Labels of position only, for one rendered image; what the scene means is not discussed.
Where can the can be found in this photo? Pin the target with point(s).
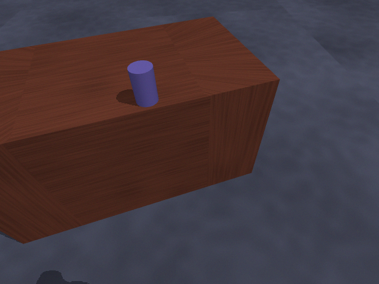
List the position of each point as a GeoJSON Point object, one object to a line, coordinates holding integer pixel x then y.
{"type": "Point", "coordinates": [142, 78]}

